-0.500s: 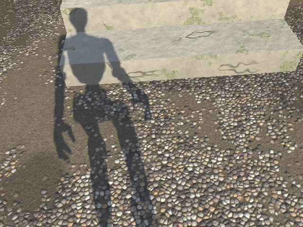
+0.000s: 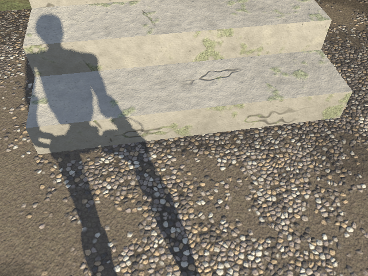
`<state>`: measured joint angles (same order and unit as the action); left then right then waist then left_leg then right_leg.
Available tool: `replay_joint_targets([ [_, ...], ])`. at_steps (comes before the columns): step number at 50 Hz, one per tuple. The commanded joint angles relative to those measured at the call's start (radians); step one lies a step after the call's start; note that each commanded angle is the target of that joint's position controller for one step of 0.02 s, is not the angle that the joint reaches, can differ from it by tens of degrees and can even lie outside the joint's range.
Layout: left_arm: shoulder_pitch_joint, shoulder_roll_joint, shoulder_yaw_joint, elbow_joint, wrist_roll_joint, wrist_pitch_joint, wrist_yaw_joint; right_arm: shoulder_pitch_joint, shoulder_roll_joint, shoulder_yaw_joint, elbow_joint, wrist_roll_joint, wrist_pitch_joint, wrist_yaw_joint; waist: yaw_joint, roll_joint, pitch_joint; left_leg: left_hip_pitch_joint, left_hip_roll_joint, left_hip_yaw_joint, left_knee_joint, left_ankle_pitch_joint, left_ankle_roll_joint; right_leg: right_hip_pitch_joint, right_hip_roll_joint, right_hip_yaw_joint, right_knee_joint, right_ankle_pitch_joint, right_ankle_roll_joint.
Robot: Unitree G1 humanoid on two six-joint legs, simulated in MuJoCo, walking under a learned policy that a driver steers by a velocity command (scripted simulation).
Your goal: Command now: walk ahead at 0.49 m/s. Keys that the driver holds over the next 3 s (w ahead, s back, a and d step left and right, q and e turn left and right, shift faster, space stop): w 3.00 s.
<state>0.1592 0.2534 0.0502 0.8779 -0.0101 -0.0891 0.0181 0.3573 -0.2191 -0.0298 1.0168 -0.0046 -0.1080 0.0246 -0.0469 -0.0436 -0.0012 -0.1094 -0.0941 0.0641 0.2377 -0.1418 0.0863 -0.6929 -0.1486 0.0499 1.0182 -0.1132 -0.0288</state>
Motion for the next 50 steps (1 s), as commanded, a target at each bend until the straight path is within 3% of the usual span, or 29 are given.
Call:
replay_joint_targets([
  [1, -0.025, 0.030, 0.006, -0.053, 0.004, -0.006, -0.004, -0.024, -0.148, -0.024, -0.060, 0.006, -0.009, -0.021, 0.027, 0.078, 0.064, -0.064, 0.277, -0.180, -0.147, 0.153, 0.147, -0.012, -0.007, -0.006, -0.188, 0.159, 0.016],
  [6, -0.192, 0.024, -0.005, -0.099, -0.010, -0.014, -0.028, 0.072, -0.168, -0.028, -0.027, 0.021, 0.005, -0.027, -0.034, 0.089, 0.088, 0.054, 0.294, -0.152, -0.114, 0.125, 0.123, 0.015, 0.044, -0.044, -0.412, 0.207, 0.018],
  [9, -0.241, 0.037, -0.005, -0.131, -0.014, -0.024, -0.049, 0.096, -0.174, -0.034, -0.010, 0.023, 0.020, -0.031, -0.033, 0.097, 0.099, 0.156, 0.342, -0.167, -0.055, 0.156, 0.111, 0.006, 0.057, -0.040, -0.477, 0.120, -0.012],
  [11, -0.191, 0.064, 0.005, -0.128, -0.014, -0.032, -0.057, 0.073, -0.190, -0.041, -0.013, 0.023, 0.030, -0.034, 0.009, 0.118, 0.066, 0.184, 0.356, -0.165, 0.015, 0.290, 0.092, 0.106, 0.085, -0.059, -0.510, 0.049, -0.041],
  [12, -0.107, 0.091, 0.020, -0.107, -0.013, -0.034, -0.056, 0.046, -0.195, -0.042, -0.020, 0.021, 0.034, -0.034, 0.061, 0.128, 0.015, 0.174, 0.334, -0.141, 0.112, 0.461, 0.076, 0.235, 0.119, -0.087, -0.526, 0.034, -0.062],
  [13, 0.068, 0.138, 0.047, -0.052, -0.012, -0.035, -0.050, 0.031, -0.173, -0.033, -0.028, 0.013, 0.039, -0.033, 0.141, 0.115, -0.089, 0.117, 0.277, -0.098, 0.311, 0.567, 0.050, 0.462, 0.143, -0.101, -0.531, 0.046, -0.093],
  [14, 0.271, 0.224, 0.070, -0.011, 0.000, -0.032, -0.040, 0.034, -0.136, -0.014, -0.057, -0.004, 0.037, -0.032, 0.203, 0.002, -0.251, -0.099, 0.209, -0.045, 0.645, 0.329, 0.012, 0.786, -0.045, 0.113, -0.516, 0.057, -0.164],
  [15, 0.328, 0.291, 0.081, 0.012, 0.012, -0.028, -0.048, 0.166, 0.013, 0.027, -0.059, 0.005, 0.011, -0.018, 0.130, -0.279, -0.376, -0.505, 0.019, -0.063, 0.979, -0.349, -0.049, 1.114, -0.262, 0.602, -0.642, -0.102, -0.329],
  [16, 0.310, 0.182, 0.054, 0.007, 0.006, -0.031, -0.049, 0.115, -0.103, 0.003, -0.046, 0.033, -0.014, -0.015, 0.159, -0.177, -0.354, -0.620, 0.068, -0.199, 1.107, -0.411, -0.028, 1.090, -0.245, 0.678, -0.715, -0.195, -0.305],
  [17, 0.208, 0.135, 0.039, -0.014, 0.003, -0.033, -0.046, 0.009, -0.166, -0.014, -0.080, 0.052, -0.028, -0.013, 0.141, -0.121, -0.201, -0.675, 0.122, -0.179, 1.116, -0.322, -0.010, 0.950, -0.212, 0.512, -0.726, -0.130, -0.252],
  [18, 0.115, 0.109, 0.027, -0.034, 0.004, -0.032, -0.047, -0.046, -0.166, -0.016, -0.092, 0.047, -0.030, -0.020, 0.107, -0.026, -0.131, -0.628, 0.176, -0.152, 1.072, -0.223, -0.011, 0.797, -0.172, 0.380, -0.751, -0.013, -0.226],
  [19, 0.065, 0.081, 0.019, -0.040, 0.009, -0.031, -0.052, -0.072, -0.155, -0.023, -0.095, 0.030, -0.022, -0.026, 0.079, 0.007, -0.074, -0.583, 0.206, -0.143, 1.007, -0.167, -0.018, 0.676, -0.130, 0.290, -0.783, 0.069, -0.209],
  [20, 0.051, 0.058, 0.011, -0.035, 0.017, -0.033, -0.055, -0.052, -0.136, -0.027, -0.093, 0.024, -0.008, -0.027, 0.045, -0.012, -0.060, -0.521, 0.231, -0.148, 0.963, -0.130, -0.020, 0.607, -0.098, 0.226, -0.815, 0.101, -0.196],
  [22, 0.082, 0.063, 0.013, -0.009, 0.015, -0.037, -0.057, -0.022, -0.092, -0.024, -0.085, 0.022, 0.016, -0.029, 0.024, -0.019, -0.039, -0.482, 0.237, -0.131, 0.908, -0.104, -0.031, 0.548, -0.075, 0.162, -0.857, 0.158, -0.206],
  [25, 0.129, 0.107, 0.024, 0.018, 0.015, -0.036, -0.041, -0.113, -0.095, -0.030, -0.120, 0.013, 0.030, -0.034, 0.030, -0.001, 0.010, -0.575, 0.247, -0.124, 0.784, -0.001, -0.056, 0.546, -0.075, 0.109, -0.895, 0.210, -0.215],
  [31, 0.218, 0.122, 0.024, 0.055, 0.003, -0.021, -0.017, -0.327, -0.074, -0.027, -0.180, 0.014, 0.021, -0.022, 0.089, -0.012, 0.056, -0.584, 0.209, -0.085, 0.450, 0.249, -0.068, 0.592, -0.039, 0.024, -0.920, 0.156, -0.171],
  [37, 0.283, 0.135, 0.033, 0.104, -0.005, -0.001, -0.008, -0.464, -0.087, -0.022, -0.238, 0.027, 0.006, 0.007, 0.117, -0.021, 0.101, -0.604, 0.185, -0.079, 0.305, 0.170, -0.037, 0.761, -0.106, 0.027, -0.856, 0.170, -0.159],
  [38, 0.299, 0.096, 0.017, 0.112, 0.056, -0.011, -0.013, -0.432, -0.074, -0.013, -0.237, -0.053, 0.028, 0.019, 0.102, -0.026, 0.104, -0.503, 0.162, -0.002, 0.290, 0.144, -0.030, 0.736, -0.067, -0.013, -0.846, 0.241, -0.140],
  [39, 0.303, 0.102, 0.021, 0.120, 0.058, -0.014, -0.016, -0.405, -0.076, -0.018, -0.231, -0.056, 0.033, 0.020, 0.098, -0.058, 0.097, -0.418, 0.142, 0.012, 0.291, 0.094, -0.017, 0.717, -0.071, -0.010, -0.814, 0.327, -0.128],
  [40, 0.284, 0.131, 0.028, 0.121, 0.053, -0.015, -0.015, -0.329, -0.101, -0.028, -0.216, -0.050, 0.032, 0.015, 0.054, -0.069, 0.065, -0.327, 0.119, 0.011, 0.279, 0.027, -0.001, 0.731, -0.068, -0.018, -0.728, 0.470, -0.111],
  [41, 0.269, 0.146, 0.033, 0.124, 0.049, -0.012, -0.015, -0.180, -0.125, -0.041, -0.171, -0.053, 0.025, 0.008, -0.014, -0.046, -0.010, -0.170, 0.085, 0.028, 0.233, 0.008, 0.022, 0.729, -0.036, -0.049, -0.551, 0.579, -0.095],
  [42, 0.273, 0.122, 0.024, 0.115, 0.045, -0.010, -0.015, 0.002, -0.176, -0.058, -0.119, -0.067, 0.013, -0.005, -0.077, 0.009, -0.129, 0.073, 0.149, -0.034, 0.243, 0.009, 0.055, 0.611, 0.012, -0.082, -0.312, 0.448, -0.078],
  [43, 0.400, 0.009, -0.004, 0.084, -0.006, -0.010, -0.024, 0.142, -0.311, -0.093, -0.100, -0.082, 0.009, -0.018, -0.057, 0.287, -0.328, 0.465, 0.475, -0.495, 0.210, -0.059, 0.184, 0.244, 0.142, -0.147, 0.103, -0.003, -0.027],
  [44, 0.370, 0.081, 0.014, 0.104, 0.013, -0.013, -0.023, 0.130, -0.281, -0.091, -0.094, -0.040, 0.023, -0.014, -0.062, 0.268, -0.366, 0.453, 0.517, -0.744, 0.056, -0.065, 0.202, 0.109, 0.213, -0.024, 0.239, -0.426, -0.039],
  [45, 0.262, 0.111, 0.026, 0.082, 0.021, -0.009, -0.025, 0.013, -0.239, -0.078, -0.107, -0.025, 0.026, -0.012, -0.022, 0.183, -0.202, 0.314, 0.460, -0.572, 0.051, -0.128, 0.166, 0.048, 0.139, 0.016, 0.268, -0.337, -0.059],
  [46, 0.208, 0.092, 0.019, 0.071, 0.022, -0.014, -0.033, -0.070, -0.167, -0.059, -0.121, -0.022, 0.022, -0.007, 0.003, 0.120, -0.103, 0.165, 0.421, -0.459, 0.018, -0.088, 0.144, 0.067, 0.096, 0.006, 0.213, -0.242, -0.061],
  [47, 0.189, 0.069, 0.016, 0.074, 0.028, -0.008, -0.038, -0.100, -0.125, -0.048, -0.116, -0.018, 0.018, -0.006, 0.028, 0.113, -0.040, 0.062, 0.376, -0.364, -0.021, -0.036, 0.116, 0.108, 0.065, -0.002, 0.148, -0.199, -0.061],
  [48, 0.203, 0.057, 0.014, 0.079, 0.046, 0.006, -0.041, -0.109, -0.101, -0.040, -0.104, -0.011, 0.015, -0.007, 0.055, 0.131, -0.012, -0.017, 0.344, -0.302, -0.051, 0.000, 0.096, 0.165, 0.048, -0.009, 0.102, -0.180, -0.052],
  [50, 0.225, 0.028, 0.006, 0.094, 0.055, 0.029, -0.049, -0.078, -0.091, -0.035, -0.083, -0.010, 0.003, -0.007, 0.075, 0.128, -0.014, -0.061, 0.320, -0.241, -0.076, 0.096, 0.104, 0.216, 0.049, -0.030, 0.086, -0.157, -0.038],
])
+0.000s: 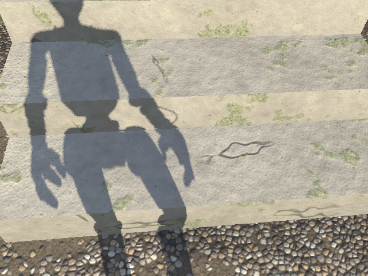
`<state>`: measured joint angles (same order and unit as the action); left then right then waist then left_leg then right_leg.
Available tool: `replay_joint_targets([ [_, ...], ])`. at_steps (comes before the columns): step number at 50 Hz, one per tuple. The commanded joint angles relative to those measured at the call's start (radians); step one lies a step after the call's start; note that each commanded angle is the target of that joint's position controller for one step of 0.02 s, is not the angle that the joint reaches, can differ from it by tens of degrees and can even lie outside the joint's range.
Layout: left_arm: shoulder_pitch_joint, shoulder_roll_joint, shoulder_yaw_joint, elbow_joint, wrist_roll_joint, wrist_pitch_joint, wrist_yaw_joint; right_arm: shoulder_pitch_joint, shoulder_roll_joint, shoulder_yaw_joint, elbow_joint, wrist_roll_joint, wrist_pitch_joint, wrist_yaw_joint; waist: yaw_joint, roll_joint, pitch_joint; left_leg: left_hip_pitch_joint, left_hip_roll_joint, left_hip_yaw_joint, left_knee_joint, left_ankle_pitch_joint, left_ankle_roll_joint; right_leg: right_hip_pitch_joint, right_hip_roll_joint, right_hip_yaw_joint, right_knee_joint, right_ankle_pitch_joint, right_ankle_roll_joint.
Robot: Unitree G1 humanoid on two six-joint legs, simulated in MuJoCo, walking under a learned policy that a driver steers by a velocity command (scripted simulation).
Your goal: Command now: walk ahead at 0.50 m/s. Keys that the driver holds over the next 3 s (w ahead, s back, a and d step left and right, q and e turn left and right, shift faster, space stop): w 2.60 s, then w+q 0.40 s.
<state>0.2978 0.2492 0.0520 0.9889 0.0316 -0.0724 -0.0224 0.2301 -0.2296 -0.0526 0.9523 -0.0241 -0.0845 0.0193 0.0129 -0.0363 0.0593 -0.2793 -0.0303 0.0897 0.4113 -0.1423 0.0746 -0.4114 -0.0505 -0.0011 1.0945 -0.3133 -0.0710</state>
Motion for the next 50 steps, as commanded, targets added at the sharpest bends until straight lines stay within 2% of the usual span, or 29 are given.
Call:
replay_joint_targets([
  [1, 0.071, 0.030, 0.003, -0.023, 0.013, 0.018, -0.012, 0.067, -0.094, -0.015, -0.008, 0.012, -0.026, -0.002, 0.019, 0.120, -0.065, 0.108, 0.251, -0.242, -0.263, 0.122, 0.123, -0.082, -0.054, 0.014, -0.012, 0.065, 0.012],
  [7, -0.155, 0.027, -0.008, -0.094, 0.001, 0.025, -0.015, 0.166, -0.100, -0.010, 0.042, 0.013, -0.026, -0.008, -0.022, 0.097, 0.021, 0.161, 0.225, -0.167, -0.325, 0.124, 0.131, -0.206, -0.072, -0.027, -0.277, 0.239, 0.058],
  [13, -0.303, 0.020, -0.015, -0.142, -0.005, 0.011, -0.009, 0.247, -0.107, -0.008, 0.082, 0.005, -0.024, -0.018, -0.061, 0.108, 0.039, 0.274, 0.241, -0.134, -0.269, 0.261, 0.122, -0.163, -0.028, -0.063, -0.486, 0.259, 0.038],
  [16, -0.291, 0.034, -0.010, -0.152, -0.001, -0.004, -0.001, 0.226, -0.121, -0.013, 0.088, -0.001, -0.021, -0.028, -0.037, 0.109, 0.029, 0.331, 0.271, -0.138, -0.187, 0.416, 0.106, -0.098, -0.004, -0.069, -0.544, 0.168, 0.003],
  [17, -0.240, 0.039, -0.005, -0.138, 0.001, -0.011, 0.006, 0.207, -0.123, -0.013, 0.087, -0.001, -0.019, -0.029, -0.011, 0.105, 0.002, 0.339, 0.262, -0.125, -0.111, 0.547, 0.094, -0.021, 0.023, -0.081, -0.580, 0.142, -0.013],
  [18, -0.117, 0.045, 0.002, -0.095, 0.005, -0.022, 0.013, 0.184, -0.119, -0.011, 0.084, 0.004, -0.016, -0.029, 0.047, 0.080, -0.062, 0.325, 0.224, -0.094, 0.038, 0.651, 0.073, 0.134, 0.058, -0.102, -0.663, 0.187, -0.033],
  [19, 0.043, 0.092, 0.018, -0.043, 0.020, -0.035, 0.024, 0.175, -0.099, 0.001, 0.071, 0.008, -0.017, -0.029, 0.100, 0.045, -0.162, 0.209, 0.177, -0.065, 0.226, 0.554, 0.048, 0.368, 0.005, -0.043, -0.671, 0.226, -0.061],
  [20, 0.189, 0.219, 0.051, -0.025, 0.039, -0.040, 0.032, 0.226, -0.015, 0.026, 0.031, 0.042, -0.021, -0.023, 0.111, -0.156, -0.292, -0.114, 0.058, 0.014, 0.574, 0.157, -0.004, 0.682, -0.277, 0.325, -0.702, 0.242, -0.170],
  [21, 0.185, 0.232, 0.064, -0.008, 0.009, -0.022, 0.020, 0.242, -0.062, 0.009, 0.049, 0.033, -0.018, -0.029, 0.092, -0.205, -0.323, -0.275, -0.038, -0.045, 0.770, -0.369, 0.002, 0.699, -0.374, 0.580, -0.814, 0.261, -0.228],
  [22, 0.064, 0.178, 0.050, -0.037, -0.012, -0.014, 0.013, 0.190, -0.096, -0.004, 0.052, 0.010, -0.011, -0.029, 0.039, -0.083, -0.202, -0.311, 0.041, -0.124, 0.815, -0.308, 0.020, 0.568, -0.323, 0.453, -0.823, 0.156, -0.196],
  [23, -0.023, 0.107, 0.032, -0.055, -0.020, -0.015, 0.008, 0.145, -0.066, 0.002, 0.049, 0.007, -0.010, -0.021, 0.019, -0.027, -0.110, -0.303, 0.074, -0.125, 0.790, -0.232, 0.019, 0.434, -0.284, 0.358, -0.868, 0.143, -0.175],
  [24, -0.062, 0.063, 0.018, -0.058, -0.019, -0.021, 0.008, 0.124, -0.043, 0.006, 0.052, 0.005, -0.005, -0.019, -0.005, -0.012, -0.051, -0.273, 0.103, -0.121, 0.730, -0.183, 0.012, 0.344, -0.236, 0.271, -0.912, 0.195, -0.139],
  [25, -0.069, 0.044, 0.011, -0.046, -0.021, -0.028, 0.012, 0.112, -0.041, 0.006, 0.047, -0.008, 0.005, -0.016, -0.025, -0.030, -0.030, -0.236, 0.117, -0.116, 0.691, -0.157, 0.000, 0.291, -0.202, 0.208, -0.933, 0.268, -0.116],
  [27, -0.042, 0.052, 0.007, -0.024, -0.016, -0.043, 0.014, 0.123, -0.021, 0.010, 0.053, -0.021, 0.022, -0.009, -0.047, -0.024, -0.061, -0.182, 0.104, -0.093, 0.682, -0.119, -0.019, 0.263, -0.170, 0.119, -0.919, 0.485, -0.114],
  [29, -0.008, 0.069, 0.008, -0.005, -0.021, -0.050, 0.016, 0.094, -0.021, 0.008, 0.044, -0.021, 0.028, -0.005, -0.054, -0.027, -0.071, -0.203, 0.104, -0.075, 0.639, -0.086, -0.035, 0.273, -0.155, 0.063, -0.909, 0.584, -0.122],
  [33, 0.040, 0.070, 0.001, 0.019, -0.021, -0.045, 0.023, -0.077, -0.016, 0.017, -0.011, -0.014, 0.028, -0.001, -0.018, -0.040, -0.027, -0.232, 0.112, -0.042, 0.420, -0.005, -0.066, 0.269, -0.131, 0.028, -0.941, 0.492, -0.119],
  [34, 0.068, 0.056, -0.001, 0.030, -0.010, -0.039, 0.024, -0.031, 0.010, 0.026, 0.010, -0.009, 0.033, -0.008, -0.021, -0.081, -0.056, -0.183, 0.098, -0.013, 0.437, -0.029, -0.066, 0.265, -0.128, 0.012, -0.928, 0.425, -0.132],
  [37, 0.111, 0.048, -0.005, 0.042, -0.008, -0.031, 0.029, -0.118, 0.004, 0.032, -0.023, -0.008, 0.034, -0.020, 0.007, -0.047, -0.014, -0.171, 0.084, 0.011, 0.371, -0.070, -0.048, 0.267, -0.162, 0.052, -0.917, 0.417, -0.158],
  [38, 0.127, 0.050, -0.006, 0.050, -0.002, -0.025, 0.031, -0.084, 0.003, 0.029, -0.022, -0.014, 0.034, -0.028, -0.010, -0.067, -0.024, -0.218, 0.079, 0.018, 0.452, -0.145, -0.021, 0.330, -0.214, 0.109, -0.874, 0.498, -0.187],
  [39, 0.108, 0.063, -0.005, 0.039, -0.003, -0.022, 0.032, -0.069, -0.002, 0.028, -0.022, -0.013, 0.032, -0.031, -0.029, -0.040, -0.028, -0.233, 0.087, 0.007, 0.442, -0.173, -0.007, 0.358, -0.230, 0.107, -0.842, 0.595, -0.194],
  [41, 0.058, 0.074, -0.004, 0.019, -0.006, -0.020, 0.032, 0.006, -0.011, 0.019, -0.004, -0.001, 0.018, -0.043, -0.072, -0.027, -0.058, -0.086, 0.043, 0.016, 0.317, -0.186, 0.025, 0.347, -0.202, 0.055, -0.713, 0.909, -0.170],
  [42, 0.036, 0.084, -0.001, 0.017, -0.015, -0.019, 0.031, 0.092, -0.008, 0.013, 0.025, 0.001, 0.008, -0.049, -0.114, -0.015, -0.095, 0.011, 0.013, 0.027, 0.187, -0.116, 0.039, 0.363, -0.157, 0.017, -0.564, 1.051, -0.153],
  [43, -0.010, 0.098, 0.006, 0.010, -0.039, -0.017, 0.031, 0.236, 0.000, 0.007, 0.071, 0.003, -0.003, -0.053, -0.188, -0.012, -0.126, 0.171, -0.002, 0.037, -0.012, 0.033, 0.046, 0.304, -0.099, -0.020, -0.375, 1.010, -0.124],
  [44, -0.078, 0.065, 0.000, -0.029, -0.054, -0.024, 0.026, 0.370, -0.081, -0.015, 0.114, -0.016, -0.008, -0.061, -0.229, 0.078, -0.144, 0.357, 0.132, -0.144, -0.130, 0.087, 0.067, 0.089, -0.026, -0.038, -0.102, 0.667, -0.068],
  [45, -0.006, -0.071, -0.027, -0.042, -0.027, -0.026, 0.026, 0.336, -0.156, -0.022, 0.116, -0.017, -0.009, -0.055, -0.098, 0.250, -0.112, 0.431, 0.368, -0.430, -0.107, 0.585, 0.087, -0.171, 0.103, -0.072, 0.208, -0.126, -0.020],
  [46, 0.125, -0.068, -0.021, -0.017, -0.021, -0.006, 0.026, 0.323, -0.186, -0.037, 0.120, 0.005, 0.010, -0.047, -0.056, 0.216, -0.147, 0.381, 0.441, -0.559, -0.147, 0.285, 0.234, -0.261, 0.098, 0.024, 0.368, -0.140, -0.021],
  [47, 0.064, -0.033, -0.014, -0.021, 0.005, 0.002, 0.022, 0.223, -0.094, -0.022, 0.098, 0.016, 0.021, -0.034, -0.033, 0.120, -0.028, 0.256, 0.405, -0.529, -0.216, -0.154, 0.245, -0.348, 0.043, 0.020, 0.454, -0.080, -0.011],
  [48, 0.006, -0.017, -0.003, -0.044, 0.011, 0.004, 0.013, 0.155, -0.031, -0.004, 0.090, 0.016, 0.024, -0.022, -0.017, 0.106, 0.054, 0.166, 0.339, -0.470, -0.266, -0.390, 0.207, -0.418, 0.026, 0.000, 0.518, -0.041, -0.011],
  [50, -0.083, -0.061, -0.015, -0.092, 0.010, 0.020, 0.000, 0.190, 0.018, 0.020, 0.115, 0.009, 0.016, -0.028, -0.006, 0.097, 0.097, 0.125, 0.281, -0.379, -0.266, -0.337, 0.177, -0.573, 0.008, -0.021, 0.724, -0.012, -0.010],
])
Over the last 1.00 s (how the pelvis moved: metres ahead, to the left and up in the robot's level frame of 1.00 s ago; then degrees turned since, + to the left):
0.55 -0.01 -0.01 1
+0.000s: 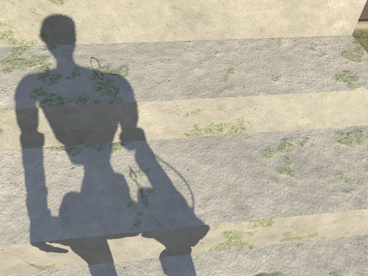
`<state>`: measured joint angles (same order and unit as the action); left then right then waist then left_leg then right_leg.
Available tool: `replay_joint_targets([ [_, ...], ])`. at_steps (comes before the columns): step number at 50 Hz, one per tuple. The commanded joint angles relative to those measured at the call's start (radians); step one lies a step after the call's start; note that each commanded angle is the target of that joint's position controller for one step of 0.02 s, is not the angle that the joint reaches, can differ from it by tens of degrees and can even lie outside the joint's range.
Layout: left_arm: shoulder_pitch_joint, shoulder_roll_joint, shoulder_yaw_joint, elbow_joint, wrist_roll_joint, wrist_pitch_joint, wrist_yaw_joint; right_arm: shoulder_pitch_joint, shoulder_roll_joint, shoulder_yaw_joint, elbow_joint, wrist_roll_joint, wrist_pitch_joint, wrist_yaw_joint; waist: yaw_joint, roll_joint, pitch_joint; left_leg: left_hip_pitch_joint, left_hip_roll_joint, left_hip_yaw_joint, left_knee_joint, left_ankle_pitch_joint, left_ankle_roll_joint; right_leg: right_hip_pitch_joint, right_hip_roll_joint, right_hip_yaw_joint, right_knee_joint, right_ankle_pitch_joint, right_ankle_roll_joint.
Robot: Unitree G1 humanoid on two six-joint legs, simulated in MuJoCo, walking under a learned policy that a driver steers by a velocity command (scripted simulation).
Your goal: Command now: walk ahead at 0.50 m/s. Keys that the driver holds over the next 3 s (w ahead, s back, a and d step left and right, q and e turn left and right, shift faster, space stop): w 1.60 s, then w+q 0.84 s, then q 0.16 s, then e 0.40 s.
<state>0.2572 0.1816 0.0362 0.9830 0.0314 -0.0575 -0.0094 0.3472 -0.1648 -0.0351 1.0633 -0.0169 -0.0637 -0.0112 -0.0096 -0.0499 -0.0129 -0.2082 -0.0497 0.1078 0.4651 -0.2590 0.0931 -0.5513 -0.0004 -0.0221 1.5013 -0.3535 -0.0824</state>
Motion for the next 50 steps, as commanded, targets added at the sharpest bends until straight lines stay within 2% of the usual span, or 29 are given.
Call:
replay_joint_targets([
  [1, -0.071, -0.025, -0.010, -0.111, 0.011, 0.013, -0.015, 0.112, -0.044, 0.007, 0.028, -0.002, -0.013, 0.003, 0.022, 0.084, 0.157, 0.047, 0.291, -0.360, -0.301, -0.170, 0.140, -0.497, -0.047, -0.003, 0.384, 0.031, 0.000],
  [4, -0.218, -0.106, -0.054, -0.234, -0.006, 0.032, 0.023, 0.216, -0.081, 0.013, 0.071, -0.016, -0.033, 0.015, -0.006, 0.107, 0.117, 0.082, 0.329, -0.337, -0.293, -0.078, 0.140, -0.765, -0.018, -0.015, 0.750, -0.087, -0.032],
  [6, -0.331, -0.097, -0.072, -0.338, -0.009, 0.036, 0.043, 0.202, -0.081, 0.029, 0.075, -0.008, -0.044, 0.015, 0.008, 0.101, 0.155, 0.039, 0.312, -0.299, -0.330, -0.180, 0.110, -0.856, -0.035, -0.001, 0.713, -0.136, -0.039],
  [10, -0.490, -0.112, -0.118, -0.494, -0.004, 0.031, 0.033, 0.239, -0.058, 0.061, 0.115, 0.021, -0.029, -0.010, 0.001, 0.064, 0.177, -0.017, 0.243, -0.224, -0.427, -0.048, 0.077, -0.832, -0.086, -0.106, 0.414, -0.124, -0.020],
  [12, -0.461, -0.117, -0.136, -0.519, 0.000, 0.047, 0.019, 0.258, -0.096, 0.049, 0.109, 0.038, -0.014, -0.046, -0.013, 0.131, 0.083, 0.015, 0.254, -0.171, -0.561, 0.391, 0.131, -0.527, -0.099, -0.150, 0.104, -0.122, -0.019],
  [13, -0.407, -0.099, -0.133, -0.480, -0.021, 0.050, 0.015, 0.230, -0.057, 0.062, 0.085, 0.053, -0.007, -0.044, -0.006, 0.057, 0.032, -0.016, 0.184, -0.065, -0.532, 0.694, 0.120, -0.279, -0.045, -0.240, -0.095, -0.092, -0.024],
  [14, -0.365, -0.087, -0.126, -0.464, -0.037, 0.045, 0.017, 0.239, -0.118, 0.055, 0.060, 0.053, -0.019, -0.042, 0.028, 0.125, -0.094, 0.034, 0.237, -0.060, -0.409, 1.334, 0.120, -0.048, 0.032, -0.256, -0.185, -0.070, -0.036],
  [16, -0.057, -0.006, -0.080, -0.366, -0.033, 0.047, 0.021, 0.217, -0.269, 0.005, 0.025, 0.027, -0.031, -0.027, 0.178, 0.326, -0.351, 0.343, 0.320, -0.065, -0.015, 1.874, 0.117, 0.101, 0.104, -0.189, -0.310, -0.157, -0.077],
  [17, 0.087, 0.042, -0.056, -0.309, -0.006, 0.034, 0.012, 0.178, -0.275, -0.014, 0.009, 0.035, -0.043, -0.012, 0.240, 0.323, -0.423, 0.319, 0.317, -0.047, 0.212, 1.815, 0.100, 0.260, 0.078, -0.070, -0.409, -0.115, -0.117],
  [18, 0.153, 0.136, -0.019, -0.247, 0.007, 0.032, 0.019, 0.211, -0.199, -0.011, -0.049, 0.058, -0.059, 0.018, 0.211, 0.088, -0.436, -0.027, 0.198, -0.080, 0.527, 1.428, 0.054, 0.444, -0.119, 0.380, -0.654, -0.339, -0.215],
  [19, 0.163, 0.239, 0.027, -0.194, 0.006, 0.066, 0.030, 0.117, -0.136, -0.025, -0.090, 0.012, -0.057, 0.060, 0.205, -0.154, -0.391, -0.267, -0.038, -0.130, 0.974, 0.204, 0.012, 0.455, -0.285, 0.956, -1.172, -0.544, -0.276],
  [20, 0.002, 0.224, 0.035, -0.188, -0.014, 0.066, 0.029, 0.101, -0.060, -0.028, -0.135, -0.043, -0.047, 0.063, 0.106, -0.071, -0.299, -0.419, -0.009, -0.314, 1.365, 0.168, 0.008, 0.324, -0.322, 1.070, -1.247, -0.681, -0.240],
  [21, -0.096, 0.157, 0.025, -0.153, -0.018, 0.046, 0.020, 0.029, -0.008, -0.014, -0.216, -0.050, -0.031, 0.040, 0.014, 0.046, -0.110, -0.502, 0.033, -0.283, 1.461, 0.215, 0.010, 0.146, -0.312, 0.904, -1.241, -0.651, -0.165],
  [22, 0.017, 0.069, -0.023, -0.087, 0.035, 0.008, -0.026, -0.009, -0.070, -0.013, -0.150, -0.016, -0.023, 0.080, 0.135, 0.121, 0.201, -0.725, -0.063, -0.522, 1.577, 0.335, 0.080, 0.025, -0.241, 0.721, -1.159, -0.396, -0.176],
  [24, -0.009, -0.055, -0.048, 0.040, 0.077, -0.018, -0.059, 0.032, 0.026, 0.024, -0.196, -0.013, -0.025, 0.096, -0.007, 0.146, 0.102, -0.835, -0.055, -0.552, 1.534, 0.395, 0.215, 0.088, -0.198, 0.440, -1.089, -0.022, -0.080],
  [25, -0.009, -0.052, -0.048, 0.070, 0.099, -0.021, -0.071, 0.036, 0.009, 0.027, -0.211, -0.011, -0.019, 0.099, -0.049, 0.162, 0.065, -0.892, -0.045, -0.518, 1.519, 0.420, 0.231, 0.113, -0.184, 0.315, -1.090, 0.095, -0.057],
  [28, 0.002, -0.050, -0.059, 0.078, 0.079, -0.040, -0.069, -0.010, -0.045, 0.018, -0.214, 0.002, -0.004, 0.099, -0.099, 0.022, -0.007, -1.014, 0.004, -0.358, 1.591, 0.356, 0.215, 0.133, -0.116, 0.109, -1.153, 0.106, -0.027],
  [30, 0.135, -0.027, -0.066, 0.110, 0.104, -0.047, -0.055, -0.104, -0.016, 0.040, -0.224, 0.009, -0.002, 0.109, -0.056, -0.073, -0.028, -1.095, 0.003, -0.250, 1.775, 0.308, 0.191, 0.138, -0.082, 0.081, -1.177, 0.118, -0.029],
  [33, 0.300, -0.018, -0.080, 0.157, 0.122, -0.041, -0.049, -0.266, 0.010, 0.076, -0.284, 0.000, -0.003, 0.085, 0.001, -0.037, -0.001, -1.324, 0.032, -0.239, 1.786, 0.245, 0.188, 0.296, -0.115, 0.140, -1.183, 0.083, -0.022],
  [36, 0.417, 0.016, -0.095, 0.207, 0.138, -0.044, -0.071, -0.454, -0.049, 0.082, -0.362, 0.003, 0.018, 0.077, 0.043, 0.023, 0.023, -1.406, 0.082, -0.170, 1.545, 0.311, 0.153, 0.416, -0.171, 0.161, -1.241, 0.150, -0.037],
  [38, 0.539, 0.013, -0.103, 0.247, 0.127, -0.054, -0.083, -0.546, -0.042, 0.089, -0.398, -0.007, 0.051, 0.069, 0.082, -0.040, 0.054, -1.485, 0.100, -0.118, 1.422, 0.327, 0.116, 0.537, -0.215, 0.209, -1.280, 0.280, -0.091],
  [41, 0.442, -0.008, -0.119, 0.178, 0.067, -0.058, -0.113, -0.593, 0.005, 0.093, -0.406, -0.030, 0.088, 0.083, 0.032, -0.090, 0.038, -1.193, 0.125, 0.045, 1.272, 0.144, 0.092, 0.451, -0.244, 0.090, -1.368, 0.680, -0.098],
  [42, 0.376, 0.014, -0.120, 0.151, 0.059, -0.066, -0.118, -0.571, 0.009, 0.097, -0.412, -0.030, 0.093, 0.092, -0.011, -0.085, 0.002, -0.963, 0.097, 0.068, 1.179, 0.146, 0.098, 0.340, -0.225, 0.021, -1.367, 0.917, -0.106],
  [44, 0.380, 0.170, -0.092, 0.145, 0.019, -0.085, -0.114, -0.620, -0.029, 0.088, -0.460, -0.019, 0.106, 0.128, -0.055, -0.168, -0.055, -0.618, -0.011, 0.151, 0.986, 0.019, 0.053, 0.317, -0.253, 0.000, -1.329, 1.592, -0.172],
  [46, 0.416, 0.264, -0.044, 0.192, 0.004, -0.085, -0.122, -0.540, -0.072, 0.068, -0.446, 0.002, 0.089, 0.113, -0.088, -0.188, -0.060, -0.542, -0.071, 0.118, 0.633, -0.131, 0.058, 0.565, -0.286, -0.001, -1.155, 1.946, -0.138],
  [47, 0.404, 0.264, -0.029, 0.179, 0.050, -0.087, -0.131, -0.313, -0.116, 0.046, -0.373, -0.002, 0.083, 0.091, -0.126, -0.141, -0.225, -0.209, -0.037, -0.003, 0.700, 0.037, 0.120, 0.425, -0.294, 0.012, -0.966, 2.054, -0.087],
  [48, 0.415, 0.190, -0.035, 0.152, 0.086, -0.086, -0.144, -0.089, -0.159, 0.034, -0.278, 0.006, 0.084, 0.083, -0.145, 0.004, -0.412, 0.184, 0.030, -0.287, 0.584, 0.093, 0.214, 0.135, -0.215, 0.094, -0.742, 1.775, -0.053],
  [49, 0.300, 0.124, -0.043, 0.115, 0.074, -0.062, -0.160, 0.194, -0.190, 0.016, -0.170, -0.039, 0.091, 0.068, -0.258, 0.188, -0.409, 0.399, 0.167, -0.662, 0.254, -0.032, 0.291, -0.185, -0.041, 0.138, -0.408, 0.847, -0.036],
  [50, 0.196, 0.110, -0.016, 0.128, -0.004, -0.044, -0.168, 0.302, -0.203, 0.004, -0.150, -0.093, 0.083, 0.059, -0.279, 0.254, -0.260, 0.162, 0.258, -0.957, 0.018, -0.181, 0.335, -0.310, 0.105, 0.271, 0.167, 0.394, -0.039],
])
Over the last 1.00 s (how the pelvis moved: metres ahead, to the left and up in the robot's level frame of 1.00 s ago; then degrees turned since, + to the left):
0.45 -0.02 0.00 -1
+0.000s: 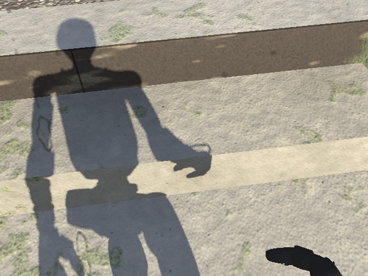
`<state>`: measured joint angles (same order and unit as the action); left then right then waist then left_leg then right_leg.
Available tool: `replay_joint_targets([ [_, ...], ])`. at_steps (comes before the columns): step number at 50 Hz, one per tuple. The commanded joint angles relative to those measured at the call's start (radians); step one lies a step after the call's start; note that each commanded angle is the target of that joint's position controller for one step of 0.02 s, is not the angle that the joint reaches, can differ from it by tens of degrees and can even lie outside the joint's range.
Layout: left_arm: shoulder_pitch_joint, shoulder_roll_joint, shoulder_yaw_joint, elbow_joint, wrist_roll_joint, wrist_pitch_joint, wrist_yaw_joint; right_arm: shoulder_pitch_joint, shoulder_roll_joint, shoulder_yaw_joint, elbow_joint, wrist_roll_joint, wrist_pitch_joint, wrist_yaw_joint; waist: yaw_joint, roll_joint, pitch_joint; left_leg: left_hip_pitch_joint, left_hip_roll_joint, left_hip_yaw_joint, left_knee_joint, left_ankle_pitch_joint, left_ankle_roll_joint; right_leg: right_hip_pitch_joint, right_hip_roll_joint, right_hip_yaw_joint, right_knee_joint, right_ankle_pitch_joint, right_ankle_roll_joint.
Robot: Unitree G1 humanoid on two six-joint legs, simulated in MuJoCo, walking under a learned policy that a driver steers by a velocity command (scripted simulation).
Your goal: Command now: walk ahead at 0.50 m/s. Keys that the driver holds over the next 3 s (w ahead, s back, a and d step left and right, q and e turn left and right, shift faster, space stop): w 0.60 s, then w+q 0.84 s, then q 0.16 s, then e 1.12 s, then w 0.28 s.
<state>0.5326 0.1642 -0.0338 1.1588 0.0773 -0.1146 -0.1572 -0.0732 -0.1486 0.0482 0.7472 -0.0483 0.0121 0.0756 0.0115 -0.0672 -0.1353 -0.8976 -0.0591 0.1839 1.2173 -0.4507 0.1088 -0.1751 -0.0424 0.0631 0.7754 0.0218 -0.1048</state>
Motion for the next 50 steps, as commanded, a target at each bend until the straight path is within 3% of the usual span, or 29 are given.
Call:
replay_joint_targets([
  [1, -0.073, 0.082, 0.052, -0.058, -0.053, 0.003, 0.006, 0.676, -0.206, -0.080, 0.206, -0.046, -0.033, -0.040, -0.232, 0.193, -0.042, 0.733, 0.284, -1.026, -0.735, -0.070, 0.292, -0.802, 0.121, 0.278, 1.134, 0.041, -0.045],
  [3, -0.248, 0.055, 0.045, -0.170, -0.034, 0.003, 0.072, 0.441, -0.064, -0.060, 0.269, -0.008, -0.067, -0.022, -0.092, 0.012, 0.023, 0.620, 0.276, -0.772, -0.735, 0.188, 0.258, -0.917, 0.135, 0.260, 1.208, -0.029, -0.130],
  [4, -0.263, 0.027, 0.029, -0.205, -0.031, 0.018, 0.086, 0.362, 0.019, -0.032, 0.291, -0.005, -0.067, -0.012, -0.022, 0.014, 0.008, 0.574, 0.273, -0.688, -0.767, 0.278, 0.219, -0.949, 0.109, 0.245, 1.265, -0.033, -0.167],
  [6, -0.230, -0.009, 0.007, -0.217, -0.017, 0.062, 0.088, 0.297, 0.093, -0.007, 0.324, -0.009, -0.077, -0.006, 0.069, 0.025, 0.037, 0.510, 0.215, -0.465, -0.814, 0.317, 0.155, -1.050, 0.060, 0.174, 1.287, -0.078, -0.191],
  [9, -0.351, 0.006, -0.001, -0.284, -0.046, 0.067, 0.093, 0.264, 0.058, -0.010, 0.311, -0.060, -0.115, -0.009, 0.106, 0.057, 0.090, 0.320, 0.128, -0.226, -0.902, 0.295, 0.085, -0.974, -0.017, 0.011, 1.172, -0.183, -0.165],
  [12, -0.546, -0.011, -0.033, -0.355, -0.054, 0.059, 0.101, 0.564, 0.007, -0.015, 0.400, -0.092, -0.110, -0.038, -0.014, 0.129, 0.112, 0.595, 0.208, -0.341, -0.933, 0.317, 0.122, -1.286, -0.020, -0.002, 1.411, -0.338, -0.153],
  [14, -0.713, 0.034, -0.035, -0.432, -0.049, 0.053, 0.117, 0.655, -0.018, -0.013, 0.433, -0.110, -0.111, -0.032, -0.050, 0.040, 0.132, 0.792, 0.230, -0.329, -0.949, 0.263, 0.104, -1.428, -0.067, -0.023, 1.116, -0.312, -0.167],
  [15, -0.822, 0.060, -0.036, -0.495, -0.051, 0.064, 0.122, 0.746, -0.019, -0.009, 0.464, -0.104, -0.113, -0.025, -0.085, 0.064, 0.118, 0.802, 0.256, -0.370, -0.983, 0.288, 0.102, -1.397, -0.098, -0.038, 0.971, -0.235, -0.157],
  [17, -0.999, 0.010, -0.059, -0.567, -0.038, 0.121, 0.095, 0.641, -0.031, -0.008, 0.393, -0.051, -0.101, 0.030, -0.073, 0.164, 0.145, 0.333, 0.271, -0.276, -1.225, 0.274, 0.128, -0.836, -0.093, -0.115, 0.750, -0.325, -0.112],
  [18, -0.917, -0.015, -0.054, -0.549, -0.032, 0.131, 0.070, 0.581, -0.067, -0.010, 0.328, -0.008, -0.121, 0.036, -0.020, 0.228, 0.128, 0.321, 0.295, -0.253, -1.219, 0.527, 0.152, -0.673, -0.027, -0.208, 0.796, -0.349, -0.060],
  [19, -0.865, 0.012, -0.044, -0.532, -0.031, 0.142, 0.060, 0.594, -0.118, -0.019, 0.323, 0.012, -0.137, 0.037, 0.004, 0.194, 0.105, 0.459, 0.307, -0.227, -1.149, 0.899, 0.154, -0.657, 0.015, -0.233, 0.732, -0.361, -0.046],
  [21, -0.786, 0.069, -0.019, -0.504, -0.044, 0.118, 0.066, 0.631, -0.222, -0.056, 0.324, 0.024, -0.168, 0.031, 0.044, 0.213, 0.043, 0.823, 0.314, -0.184, -0.972, 1.623, 0.115, -0.595, 0.090, -0.251, 0.395, -0.418, -0.059],
  [22, -0.641, 0.100, -0.002, -0.465, -0.034, 0.099, 0.066, 0.613, -0.257, -0.074, 0.324, 0.008, -0.169, 0.036, 0.078, 0.267, -0.053, 0.856, 0.325, -0.166, -0.827, 1.811, 0.070, -0.432, 0.092, -0.203, 0.403, -0.271, -0.094],
  [23, -0.476, 0.120, -0.001, -0.405, -0.071, 0.090, 0.069, 0.780, -0.164, -0.065, 0.359, -0.050, -0.173, 0.049, 0.044, 0.105, -0.280, 0.527, 0.255, -0.219, -0.603, 1.647, 0.034, 0.026, 0.011, 0.063, 0.401, -0.077, -0.194],
  [24, -0.248, 0.177, 0.026, -0.339, -0.036, 0.110, 0.080, 0.750, -0.136, -0.066, 0.347, -0.050, -0.158, 0.061, 0.155, -0.010, -0.327, 0.336, 0.136, -0.272, -0.401, 1.141, 0.035, 0.224, -0.054, 0.348, 0.108, -0.307, -0.220],
  [25, -0.048, 0.251, 0.061, -0.246, -0.005, 0.110, 0.093, 0.635, -0.060, -0.074, 0.337, -0.033, -0.136, 0.075, 0.195, -0.169, -0.263, 0.162, -0.009, -0.357, 0.063, 0.400, 0.009, 0.180, -0.185, 0.692, -0.212, -0.528, -0.283],
  [26, -0.021, 0.271, 0.083, -0.199, -0.003, 0.081, 0.116, 0.578, -0.083, -0.096, 0.339, 0.012, -0.116, 0.065, 0.192, -0.109, -0.125, 0.058, -0.011, -0.478, 0.467, 0.438, 0.004, 0.004, -0.194, 0.774, -0.310, -0.756, -0.221],
  [27, -0.122, 0.249, 0.081, -0.179, -0.029, 0.055, 0.131, 0.534, -0.061, -0.092, 0.318, 0.017, -0.125, 0.043, 0.127, -0.113, -0.011, -0.027, 0.002, -0.484, 0.616, 0.463, 0.011, -0.134, -0.178, 0.657, -0.277, -0.762, -0.187],
  [28, -0.227, 0.175, 0.072, -0.162, -0.038, 0.046, 0.123, 0.490, -0.054, -0.089, 0.300, 0.018, -0.134, 0.019, 0.079, 0.018, -0.008, -0.058, -0.016, -0.491, 0.698, 0.466, 0.028, -0.174, -0.189, 0.571, -0.264, -0.554, -0.183],
  [31, -0.418, -0.043, 0.014, -0.135, -0.006, 0.037, 0.111, 0.406, -0.010, -0.057, 0.230, 0.029, -0.109, -0.017, -0.075, 0.135, -0.016, -0.137, 0.033, -0.507, 0.741, 0.509, 0.101, -0.283, -0.216, 0.368, -0.318, -0.162, -0.091],
  [34, -0.431, -0.021, 0.030, -0.139, -0.010, 0.017, 0.116, 0.353, -0.026, -0.052, 0.210, 0.025, -0.076, 0.015, -0.117, 0.086, 0.016, -0.148, 0.083, -0.358, 0.673, 0.386, 0.093, -0.312, -0.123, 0.012, -0.392, -0.131, -0.076],
  [35, -0.389, -0.018, 0.026, -0.143, 0.000, 0.012, 0.123, 0.360, -0.038, -0.055, 0.220, 0.013, -0.075, 0.030, -0.107, 0.027, 0.028, -0.156, 0.082, -0.314, 0.752, 0.387, 0.096, -0.309, -0.106, -0.030, -0.431, -0.155, -0.097],
  [36, -0.348, -0.025, 0.022, -0.132, 0.017, 0.007, 0.126, 0.323, -0.046, -0.051, 0.208, 0.004, -0.078, 0.036, -0.090, 0.062, 0.048, -0.209, 0.083, -0.318, 0.756, 0.414, 0.107, -0.298, -0.108, -0.047, -0.444, -0.173, -0.099],
  [37, -0.209, -0.010, 0.024, -0.082, 0.038, 0.017, 0.128, 0.293, -0.028, -0.040, 0.209, 0.019, -0.080, 0.043, -0.037, -0.018, 0.059, -0.333, 0.059, -0.284, 0.997, 0.332, 0.132, -0.195, -0.124, -0.020, -0.459, -0.176, -0.131],
  [40, -0.033, -0.042, -0.001, -0.001, 0.071, 0.021, 0.122, 0.109, -0.023, -0.014, 0.096, 0.032, -0.083, 0.003, 0.012, 0.048, 0.108, -0.650, 0.072, -0.343, 0.976, 0.289, 0.202, 0.074, -0.194, -0.008, -0.463, -0.178, -0.115],
  [44, 0.053, -0.016, -0.020, 0.016, 0.101, 0.015, 0.111, -0.110, -0.062, 0.000, -0.038, 0.040, -0.063, -0.007, 0.039, 0.097, 0.143, -0.676, 0.121, -0.229, 0.665, 0.369, 0.178, 0.145, -0.201, -0.104, -0.568, -0.129, -0.091],
  [46, 0.165, -0.016, -0.024, 0.050, 0.096, 0.014, 0.103, -0.214, -0.036, 0.004, -0.100, 0.033, -0.030, -0.008, 0.081, -0.010, 0.146, -0.638, 0.147, -0.152, 0.530, 0.414, 0.158, 0.169, -0.217, -0.119, -0.629, -0.049, -0.109],
  [48, -0.005, 0.027, -0.014, -0.039, 0.007, 0.009, 0.071, -0.289, 0.023, 0.020, -0.134, 0.017, 0.019, 0.017, 0.028, -0.012, 0.163, -0.129, 0.129, 0.004, 0.295, 0.142, 0.102, -0.173, -0.230, -0.236, -0.775, 0.201, -0.141],
  [50, 0.036, 0.138, 0.003, -0.063, -0.011, -0.031, 0.074, -0.182, -0.013, -0.008, -0.107, 0.040, 0.013, 0.030, -0.027, -0.064, 0.129, -0.006, 0.014, 0.032, 0.249, 0.093, 0.063, 0.014, -0.275, -0.278, -0.640, 0.882, -0.116],
])
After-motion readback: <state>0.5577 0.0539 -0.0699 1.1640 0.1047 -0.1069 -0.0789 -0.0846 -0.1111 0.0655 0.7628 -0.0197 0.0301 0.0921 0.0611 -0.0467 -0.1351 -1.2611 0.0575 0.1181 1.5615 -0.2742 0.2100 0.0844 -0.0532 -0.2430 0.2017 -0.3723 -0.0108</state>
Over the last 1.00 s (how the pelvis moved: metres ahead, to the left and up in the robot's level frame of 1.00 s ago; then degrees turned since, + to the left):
0.56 -0.02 0.23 -1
